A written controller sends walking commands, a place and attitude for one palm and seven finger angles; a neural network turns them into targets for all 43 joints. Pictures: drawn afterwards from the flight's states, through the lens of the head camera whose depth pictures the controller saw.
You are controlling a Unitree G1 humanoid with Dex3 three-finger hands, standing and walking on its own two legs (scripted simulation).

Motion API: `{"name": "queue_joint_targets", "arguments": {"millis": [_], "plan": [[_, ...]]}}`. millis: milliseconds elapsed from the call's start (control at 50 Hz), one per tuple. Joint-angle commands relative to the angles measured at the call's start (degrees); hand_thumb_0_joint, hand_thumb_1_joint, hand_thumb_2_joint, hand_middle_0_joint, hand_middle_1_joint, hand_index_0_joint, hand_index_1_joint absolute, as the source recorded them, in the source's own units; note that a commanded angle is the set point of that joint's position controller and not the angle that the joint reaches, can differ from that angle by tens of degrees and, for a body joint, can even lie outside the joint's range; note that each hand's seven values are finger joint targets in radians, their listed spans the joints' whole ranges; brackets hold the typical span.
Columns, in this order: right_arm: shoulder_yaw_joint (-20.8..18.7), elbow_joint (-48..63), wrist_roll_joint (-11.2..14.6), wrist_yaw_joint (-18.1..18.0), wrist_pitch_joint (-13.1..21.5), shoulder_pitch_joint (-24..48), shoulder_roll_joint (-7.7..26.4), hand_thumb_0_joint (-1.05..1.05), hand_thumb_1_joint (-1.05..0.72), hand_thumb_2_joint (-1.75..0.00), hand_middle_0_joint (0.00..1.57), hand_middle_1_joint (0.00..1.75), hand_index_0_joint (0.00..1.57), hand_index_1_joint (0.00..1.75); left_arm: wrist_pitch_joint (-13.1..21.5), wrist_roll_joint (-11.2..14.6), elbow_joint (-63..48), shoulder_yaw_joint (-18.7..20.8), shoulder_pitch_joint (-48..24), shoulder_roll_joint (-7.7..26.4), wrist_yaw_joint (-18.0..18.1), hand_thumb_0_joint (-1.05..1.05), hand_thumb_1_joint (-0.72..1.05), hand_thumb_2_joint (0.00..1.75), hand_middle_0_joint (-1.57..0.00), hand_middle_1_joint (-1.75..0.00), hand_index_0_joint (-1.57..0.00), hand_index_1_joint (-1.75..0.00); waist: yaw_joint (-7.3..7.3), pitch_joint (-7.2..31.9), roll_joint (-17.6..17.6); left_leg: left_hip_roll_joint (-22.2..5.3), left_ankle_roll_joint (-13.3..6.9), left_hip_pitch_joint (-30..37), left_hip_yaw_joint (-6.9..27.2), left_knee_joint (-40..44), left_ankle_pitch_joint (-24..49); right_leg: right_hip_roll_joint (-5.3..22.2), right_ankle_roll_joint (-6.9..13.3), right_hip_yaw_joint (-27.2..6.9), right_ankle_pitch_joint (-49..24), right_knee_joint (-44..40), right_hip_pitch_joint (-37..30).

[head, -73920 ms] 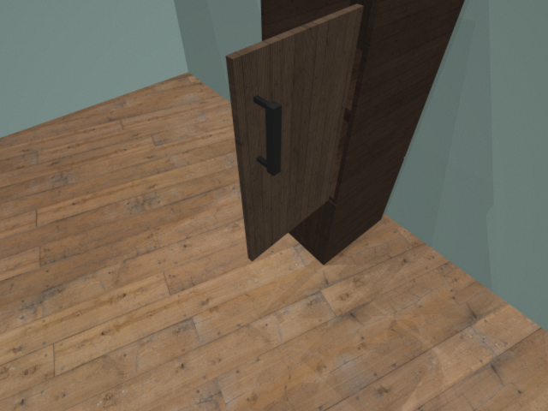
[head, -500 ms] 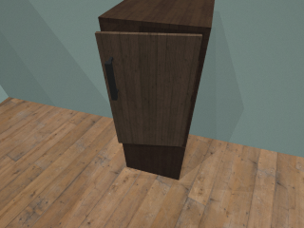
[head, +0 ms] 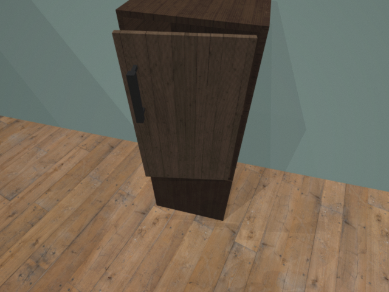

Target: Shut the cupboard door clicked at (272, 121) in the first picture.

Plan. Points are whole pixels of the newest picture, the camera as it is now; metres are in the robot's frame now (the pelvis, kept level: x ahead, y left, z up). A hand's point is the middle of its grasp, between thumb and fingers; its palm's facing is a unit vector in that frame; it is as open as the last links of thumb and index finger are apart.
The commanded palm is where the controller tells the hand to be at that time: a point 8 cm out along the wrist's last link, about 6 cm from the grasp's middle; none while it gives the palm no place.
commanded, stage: look again from close up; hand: left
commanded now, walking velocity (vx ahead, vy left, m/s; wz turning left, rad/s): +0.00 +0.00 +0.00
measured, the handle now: (137, 95) +0.59 +0.20 +0.09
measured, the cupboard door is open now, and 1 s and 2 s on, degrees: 11 11 11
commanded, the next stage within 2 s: shuffle to correct the standing spot in 0.32 s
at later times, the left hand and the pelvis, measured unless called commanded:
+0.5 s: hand out of the picture +0.01 +0.16 -0.18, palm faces +0.04 -0.98 -0.17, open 7.3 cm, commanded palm none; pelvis +0.03 +0.00 +0.00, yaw +0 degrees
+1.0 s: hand out of the picture +0.10 +0.17 -0.19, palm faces +0.06 -0.99 -0.12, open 7.4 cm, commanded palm none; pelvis +0.13 +0.01 -0.01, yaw +1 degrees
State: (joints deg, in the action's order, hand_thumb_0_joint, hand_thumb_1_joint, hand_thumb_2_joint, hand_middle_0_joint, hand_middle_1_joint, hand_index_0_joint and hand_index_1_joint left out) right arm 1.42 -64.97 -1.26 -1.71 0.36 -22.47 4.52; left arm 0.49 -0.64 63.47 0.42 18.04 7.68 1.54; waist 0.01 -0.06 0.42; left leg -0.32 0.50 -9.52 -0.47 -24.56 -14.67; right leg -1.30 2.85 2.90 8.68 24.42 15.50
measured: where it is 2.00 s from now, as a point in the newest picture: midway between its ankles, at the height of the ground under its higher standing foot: outside the picture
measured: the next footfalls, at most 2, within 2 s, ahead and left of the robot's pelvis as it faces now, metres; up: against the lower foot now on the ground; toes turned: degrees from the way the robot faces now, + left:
right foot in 1.20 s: +0.34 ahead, -0.13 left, +0.00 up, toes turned -3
left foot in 1.62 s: +0.21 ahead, +0.10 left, +0.00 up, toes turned +7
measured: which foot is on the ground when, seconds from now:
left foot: down 0.00-1.00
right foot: down 0.00-0.88, up 0.90-1.00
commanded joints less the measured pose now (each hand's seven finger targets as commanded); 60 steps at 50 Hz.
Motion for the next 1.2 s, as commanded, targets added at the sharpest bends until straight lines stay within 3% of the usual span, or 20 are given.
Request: {"name": "queue_joint_targets", "arguments": {"millis": [0, 140, 400, 480, 560, 660, 740, 780, 800, 820, 840, 860, 880, 940, 1020, 1080, 1120, 1140, 1160, 1180], "plan": [[-1.05, 1.16, 0.23, -0.69, 1.13, -4.16, 5.30, 0.00, -0.90, -0.90, 0.20, 0.30, 0.20, 0.30, 0.61, 0.13, -1.22, 0.65, 4.05, 4.35, 0.06, 0.00, 0.90, 0.90, -0.20, -0.30, -0.20, -0.30, -0.65, -5.05, -0.11, -3.87, -2.65, -9.35, 3.99, 7.09, -3.27, 6.39, -0.19, -8.23, 7.33, -5.37, -4.22], [-0.93, 0.87, 0.60, -0.96, 1.80, -3.89, 5.48, 0.00, -0.90, -0.90, 0.20, 0.30, 0.20, 0.30, 1.24, 0.19, -0.59, 0.26, 4.21, 4.04, 0.23, 0.00, 0.90, 0.90, -0.20, -0.30, -0.20, -0.30, -0.54, -2.69, -0.41, -4.84, -2.43, -6.10, 3.46, 6.40, 3.97, 6.82, 0.09, -7.18, -2.20, -2.87, -6.36], [-0.93, 1.08, 0.53, -1.03, 1.54, -1.89, 6.17, 0.00, -0.90, -0.90, 0.20, 0.30, 0.20, 0.30, 1.22, 0.05, -0.30, -0.03, 3.81, 4.33, 0.30, 0.00, 0.90, 0.90, -0.20, -0.30, -0.20, -0.30, -0.13, -4.90, -0.24, -4.70, -2.34, -4.22, 3.12, 6.08, 4.36, 6.73, 0.08, -7.76, -2.01, -3.73, -4.37], [-1.32, 0.82, -0.10, -0.66, 0.84, -2.65, 6.65, 0.00, -0.90, -0.90, 0.20, 0.30, 0.20, 0.30, 0.53, -0.47, -0.79, 0.71, 4.27, 4.68, -0.13, 0.00, 0.90, 0.90, -0.20, -0.30, -0.20, -0.30, -0.38, -6.93, 0.37, -4.12, -3.15, -6.12, 2.83, 6.02, -10.54, 5.79, 0.79, -8.72, 16.02, -3.74, -1.45], [-1.63, 1.61, -0.27, -0.40, 0.91, -2.62, 6.68, 0.00, -0.90, -0.90, 0.20, 0.30, 0.20, 0.30, 0.43, -0.70, -1.63, 1.43, 4.94, 4.89, -0.73, 0.00, 0.90, 0.90, -0.20, -0.30, -0.20, -0.30, -0.57, -10.09, -0.14, -4.42, -4.06, -8.44, 3.36, 5.72, -14.91, 5.58, 1.75, -9.63, 21.26, -2.94, 1.29], [-1.60, 2.50, 0.01, -0.46, 2.18, -2.64, 5.84, 0.00, -0.90, -0.90, 0.20, 0.30, 0.20, 0.30, 1.39, -0.60, -1.40, 2.15, 8.27, 5.21, -1.08, 0.00, 0.90, 0.90, -0.20, -0.30, -0.20, -0.30, -1.58, -7.18, 3.45, -2.72, -4.03, -10.43, 0.59, -1.52, -7.59, 7.56, 4.05, -12.35, 14.26, -1.72, -5.30], [-1.50, 4.20, 0.14, -0.31, 2.97, 0.47, 4.79, 0.00, -0.90, -0.90, 0.20, 0.30, 0.20, 0.30, 2.18, -0.63, -0.06, 3.48, 13.59, 7.60, -0.42, 0.00, 0.90, 0.90, -0.20, -0.30, -0.20, -0.30, -3.12, -3.45, 8.42, -0.76, -2.43, -17.98, -3.91, -15.80, -11.57, 16.40, 10.46, -21.90, -1.98, -4.40, -14.54], [-1.50, 4.01, 0.37, -0.09, 3.15, 0.68, 4.30, 0.00, -0.90, -0.90, 0.20, 0.30, 0.20, 0.30, 2.12, -0.87, -0.42, 3.48, 12.11, 7.56, -0.13, 0.00, 0.90, 0.90, -0.20, -0.30, -0.20, -0.30, -1.96, -3.65, 4.60, -1.87, -2.47, -15.46, -3.68, -13.21, -13.06, 17.15, 11.44, -19.33, -7.05, -1.59, -12.14], [-1.50, 2.96, 0.43, 0.03, 3.30, -1.95, 3.90, 0.00, -0.90, -0.90, 0.20, 0.30, 0.20, 0.30, 1.98, -0.79, -1.03, 3.26, 9.64, 7.08, -0.19, 0.00, 0.90, 0.90, -0.20, -0.30, -0.20, -0.30, 0.01, -3.51, 3.96, -1.90, -2.65, -8.37, -3.97, -6.60, -9.46, 15.34, 9.81, -15.66, -5.90, 1.32, -6.79], [-1.64, 0.99, 0.31, 0.00, 3.56, -7.19, 4.39, 0.00, -0.90, -0.90, 0.20, 0.30, 0.20, 0.30, 1.66, -0.49, -2.08, 2.87, 6.54, 5.77, -0.44, 0.00, 0.90, 0.90, -0.20, -0.30, -0.20, -0.30, 2.63, -3.26, -0.43, -2.60, -3.29, 2.07, -2.36, 1.90, -3.73, 10.52, 6.75, -9.33, -2.37, 7.87, 1.25], [-2.80, -1.48, -0.56, -0.50, 4.03, -14.06, 8.74, 0.00, -0.90, -0.90, 0.20, 0.30, 0.20, 0.30, 1.67, -0.17, -3.97, 2.27, 3.59, 2.59, -0.97, 0.00, 0.90, 0.90, -0.20, -0.30, -0.20, -0.30, 5.04, -3.58, -14.00, -13.50, -7.88, 11.22, 13.65, 7.49, 3.68, 2.27, 2.37, -1.20, 7.07, 23.20, 14.37], [-3.09, -2.83, -0.66, -1.09, 3.45, -18.50, 11.09, 0.00, -0.90, -0.90, 0.20, 0.30, 0.20, 0.30, 2.13, -0.74, -5.80, 1.78, 0.07, 2.11, -0.79, 0.00, 0.90, 0.90, -0.20, -0.30, -0.20, -0.30, 6.20, -6.06, -18.92, -22.64, -12.01, 16.70, 22.50, 10.32, 18.57, 0.00, 0.55, 2.10, 22.46, 33.73, 25.47], [-2.50, -2.96, -0.65, -1.13, 2.96, -18.19, 9.89, 0.00, -0.90, -0.90, 0.20, 0.30, 0.20, 0.30, 1.99, -1.06, -6.40, 2.33, -2.82, 4.01, -0.63, 0.00, 0.90, 0.90, -0.20, -0.30, -0.20, -0.30, 6.07, -9.54, -12.62, -23.60, -13.99, 14.62, 20.42, 8.90, 26.83, 2.18, 0.74, -1.26, 22.27, 39.50, 28.19], [-1.70, -0.05, -0.54, -1.20, 4.06, -11.28, 7.83, 0.00, -0.90, -0.90, 0.20, 0.30, 0.20, 0.30, 1.71, -0.84, -6.34, 2.46, -3.93, 2.20, -1.74, 0.00, 0.90, 0.90, -0.20, -0.30, -0.20, -0.30, 2.65, -13.71, -4.53, -20.11, -14.13, 7.54, 12.01, 9.30, 31.83, 5.72, -0.27, -1.78, 15.88, 44.74, 28.99], [-1.56, 0.33, -0.49, -1.61, 4.63, -9.49, 7.74, 0.00, -0.90, -0.90, 0.20, 0.30, 0.20, 0.30, 0.76, -0.62, -7.98, 1.86, -6.59, 0.47, -2.59, 0.00, 0.90, 0.90, -0.20, -0.30, -0.20, -0.30, 1.08, -10.68, -8.95, -13.78, -10.28, 8.34, 1.61, 9.24, 41.05, 5.27, -1.07, 1.84, 8.48, 37.89, 26.95], [-1.56, 1.24, -0.58, -2.11, 3.81, -5.78, 8.65, 0.00, -0.90, -0.90, 0.20, 0.30, 0.20, 0.30, 0.53, 0.03, -8.38, 1.29, -7.36, 0.57, -2.08, 0.00, 0.90, 0.90, -0.20, -0.30, -0.20, -0.30, 0.02, -8.02, -10.65, -11.28, -6.93, 4.88, -3.03, 4.93, 52.84, 3.09, -0.97, 4.17, 2.76, 19.58, 13.11], [-2.94, 1.83, 0.10, -1.90, 3.15, -4.36, 12.46, 0.00, -0.90, -0.90, 0.20, 0.30, 0.20, 0.30, 1.05, -0.28, -6.40, 1.72, 0.01, 3.66, -1.51, 0.00, 0.90, 0.90, -0.20, -0.30, -0.20, -0.30, -2.73, -1.00, -9.15, -11.17, -5.67, 7.23, -2.16, -2.88, 52.91, 1.14, -0.84, 4.47, -3.24, 10.67, 1.74], [-3.83, 2.48, 0.65, -1.62, 2.78, -3.57, 13.64, 0.00, -0.90, -0.90, 0.20, 0.30, 0.20, 0.30, 1.40, -0.51, -5.32, 2.35, 4.44, 6.17, -1.22, 0.00, 0.90, 0.90, -0.20, -0.30, -0.20, -0.30, -4.62, 2.40, -7.61, -10.20, -4.30, 7.86, -2.07, -7.95, 47.05, 1.77, -0.98, 4.48, -10.96, 4.64, -3.62], [-4.25, 2.98, 1.12, -1.14, 2.30, -4.98, 11.99, 0.00, -0.90, -0.90, 0.20, 0.30, 0.20, 0.30, 1.80, -0.78, -5.12, 3.13, 6.49, 9.94, -0.54, 0.00, 0.90, 0.90, -0.20, -0.30, -0.20, -0.30, -4.63, 5.73, -2.13, -7.69, -2.73, 1.28, -2.03, -14.06, 35.60, 6.04, -0.14, 1.23, -31.07, 6.12, -12.77], [-4.53, 2.83, 1.64, -0.74, 1.97, -8.47, 9.24, 0.00, -0.90, -0.90, 0.20, 0.30, 0.20, 0.30, 1.99, -1.07, -4.49, 4.20, 8.84, 14.31, 0.21, 0.00, 0.90, 0.90, -0.20, -0.30, -0.20, -0.30, -4.96, 11.83, 8.16, -0.72, -0.98, -8.38, -4.55, -28.81, 7.63, 18.55, 5.16, -11.47, -62.32, 10.25, -24.09]]}}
